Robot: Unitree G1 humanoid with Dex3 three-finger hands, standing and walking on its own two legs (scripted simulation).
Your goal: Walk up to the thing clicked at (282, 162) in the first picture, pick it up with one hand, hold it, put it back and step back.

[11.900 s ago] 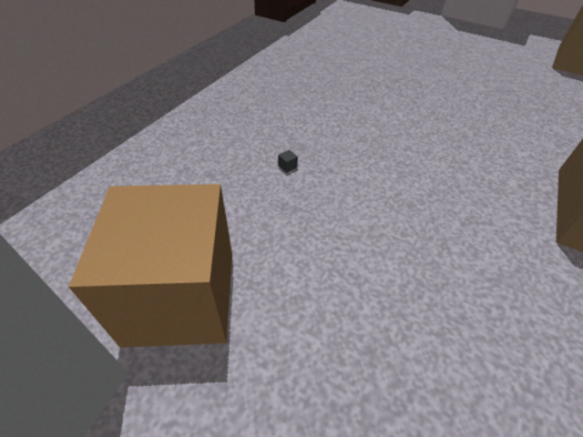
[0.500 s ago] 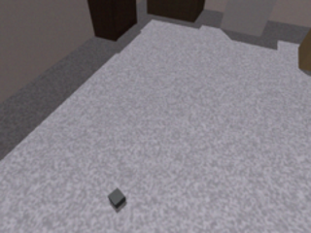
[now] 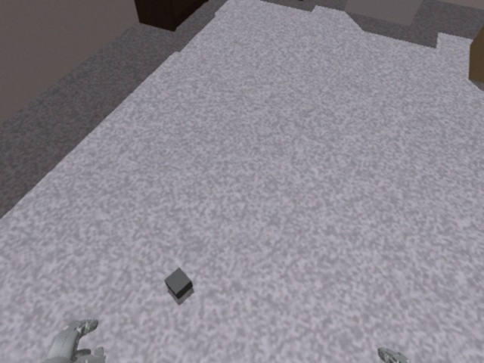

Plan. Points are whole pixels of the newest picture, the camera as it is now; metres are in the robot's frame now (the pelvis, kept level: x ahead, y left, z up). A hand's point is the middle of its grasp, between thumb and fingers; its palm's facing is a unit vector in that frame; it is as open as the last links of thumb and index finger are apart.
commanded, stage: rise first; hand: left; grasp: from above
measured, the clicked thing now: (178, 283) +0.46 +0.23 -0.73
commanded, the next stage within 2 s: none
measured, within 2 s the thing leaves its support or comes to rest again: neither
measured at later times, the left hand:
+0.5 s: hand out of the picture +0.15 +0.27 -0.21, palm faces -0.10 -0.87 -0.49, open 14.1 cm
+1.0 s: hand out of the picture +0.15 +0.28 -0.27, palm faces -0.21 -0.71 -0.68, open 14.4 cm
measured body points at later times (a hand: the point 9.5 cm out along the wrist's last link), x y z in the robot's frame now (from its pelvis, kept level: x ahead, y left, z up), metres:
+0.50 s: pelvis +0.00 +0.01 -0.06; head +0.09 +0.02 +0.38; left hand +0.15 +0.31 -0.17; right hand +0.15 -0.24 -0.15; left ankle +0.01 +0.13 -0.73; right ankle +0.01 -0.13 -0.73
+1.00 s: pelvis -0.01 +0.01 -0.12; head +0.10 +0.02 +0.32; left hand +0.16 +0.32 -0.23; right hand +0.16 -0.24 -0.22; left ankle +0.01 +0.13 -0.73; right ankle +0.01 -0.13 -0.73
